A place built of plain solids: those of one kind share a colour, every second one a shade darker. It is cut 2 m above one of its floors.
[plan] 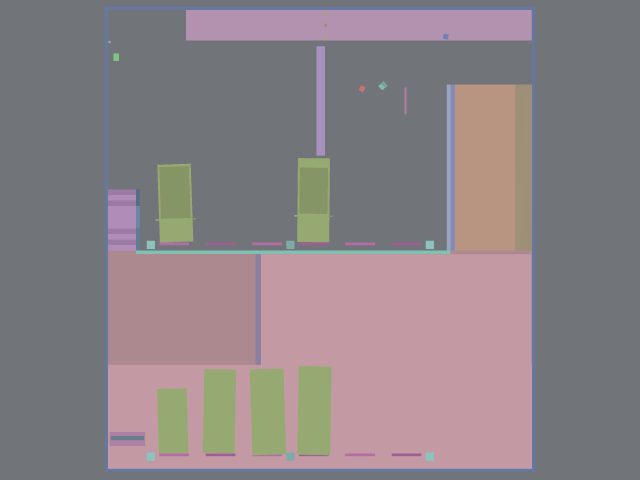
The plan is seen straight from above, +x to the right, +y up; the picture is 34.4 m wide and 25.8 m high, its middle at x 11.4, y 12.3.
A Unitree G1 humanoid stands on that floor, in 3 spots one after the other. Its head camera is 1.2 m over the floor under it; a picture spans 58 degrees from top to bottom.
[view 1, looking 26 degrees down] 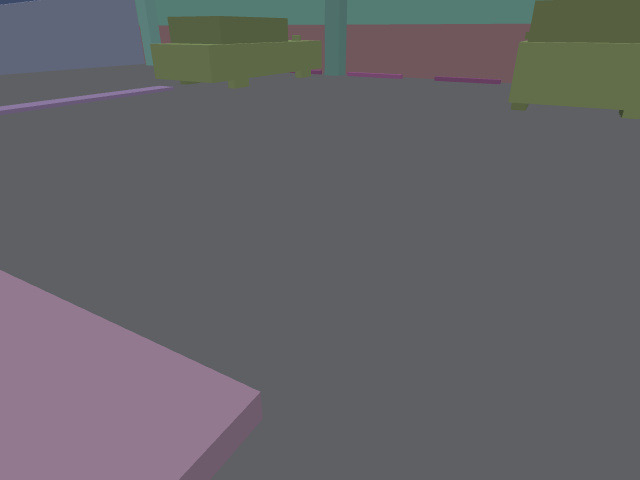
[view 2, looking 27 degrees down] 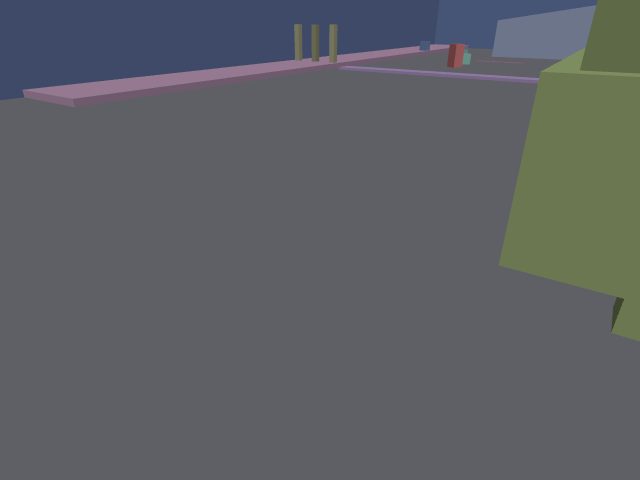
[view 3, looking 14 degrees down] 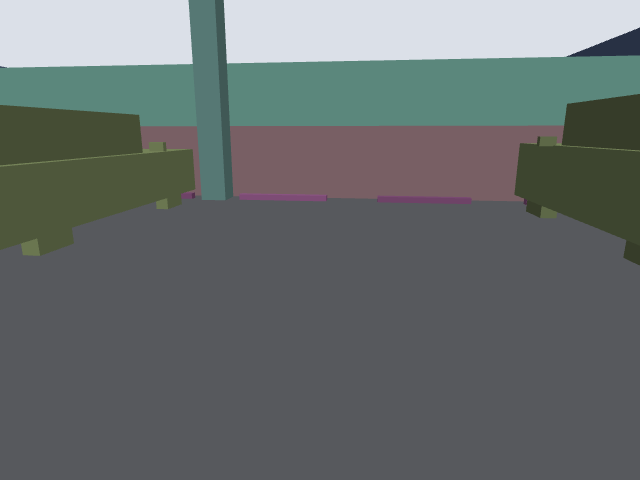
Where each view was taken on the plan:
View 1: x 3.50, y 23.84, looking -60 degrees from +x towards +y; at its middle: ground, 2.74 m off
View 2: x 0.76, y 16.02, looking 35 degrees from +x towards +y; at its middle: ground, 2.64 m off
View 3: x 6.94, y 19.78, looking -83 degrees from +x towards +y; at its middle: ground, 4.96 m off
